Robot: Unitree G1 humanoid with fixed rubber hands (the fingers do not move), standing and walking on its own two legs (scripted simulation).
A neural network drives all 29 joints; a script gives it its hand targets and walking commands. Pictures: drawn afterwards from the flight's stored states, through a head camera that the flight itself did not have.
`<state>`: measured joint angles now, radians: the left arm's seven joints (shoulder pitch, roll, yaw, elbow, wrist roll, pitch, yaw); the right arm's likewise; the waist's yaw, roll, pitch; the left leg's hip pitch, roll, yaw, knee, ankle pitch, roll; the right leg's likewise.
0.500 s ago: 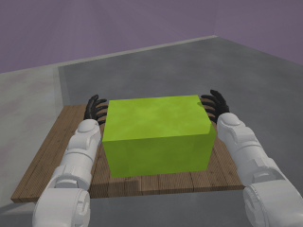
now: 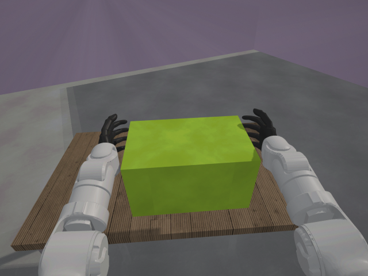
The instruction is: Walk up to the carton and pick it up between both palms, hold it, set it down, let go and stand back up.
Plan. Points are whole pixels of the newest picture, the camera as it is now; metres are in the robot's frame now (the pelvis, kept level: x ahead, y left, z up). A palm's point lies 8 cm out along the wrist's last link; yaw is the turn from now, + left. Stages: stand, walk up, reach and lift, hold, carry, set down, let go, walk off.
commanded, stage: reach and lift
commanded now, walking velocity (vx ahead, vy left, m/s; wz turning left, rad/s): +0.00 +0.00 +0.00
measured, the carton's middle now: (188, 163) +0.38 +0.02 +0.11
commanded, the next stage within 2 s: hold in 0.34 s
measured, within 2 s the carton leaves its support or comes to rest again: neither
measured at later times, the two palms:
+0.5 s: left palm (108, 139) +0.38 +0.20 +0.19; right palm (269, 136) +0.39 -0.16 +0.18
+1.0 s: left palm (107, 139) +0.36 +0.19 +0.20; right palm (277, 136) +0.37 -0.17 +0.20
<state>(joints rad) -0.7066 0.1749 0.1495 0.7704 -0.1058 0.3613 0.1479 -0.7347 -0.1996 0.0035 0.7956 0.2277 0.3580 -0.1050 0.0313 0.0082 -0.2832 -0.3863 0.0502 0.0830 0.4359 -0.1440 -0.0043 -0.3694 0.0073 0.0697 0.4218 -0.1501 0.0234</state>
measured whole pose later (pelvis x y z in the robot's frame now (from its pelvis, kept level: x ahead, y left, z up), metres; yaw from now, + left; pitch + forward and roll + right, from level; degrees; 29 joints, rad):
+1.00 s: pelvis -0.01 +0.00 +0.00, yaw +0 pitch +3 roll +0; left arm -0.72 0.17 0.17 0.65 -0.05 0.53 0.13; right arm -0.73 -0.21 0.00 0.69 0.25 0.49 -0.12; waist 0.00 0.01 -0.28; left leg -0.35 0.05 0.08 0.42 -0.13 0.00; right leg -0.33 0.01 0.07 0.40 -0.13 0.02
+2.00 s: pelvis +0.00 +0.00 +0.00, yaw +0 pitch +4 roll +0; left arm -0.73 0.17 0.18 0.64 -0.02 0.54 0.10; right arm -0.73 -0.21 0.00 0.66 0.24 0.50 -0.14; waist 0.00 0.01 -0.28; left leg -0.35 0.05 0.08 0.40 -0.13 0.00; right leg -0.33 0.01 0.07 0.39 -0.13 0.02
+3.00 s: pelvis +0.01 +0.00 +0.00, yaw +0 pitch +5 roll +0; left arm -0.73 0.17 0.23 0.76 0.04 0.30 0.07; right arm -0.75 -0.14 -0.06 0.77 0.10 0.22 -0.11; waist 0.00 0.01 -0.21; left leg -0.33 0.05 0.08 0.36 -0.12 -0.01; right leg -0.32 0.01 0.07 0.37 -0.14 0.02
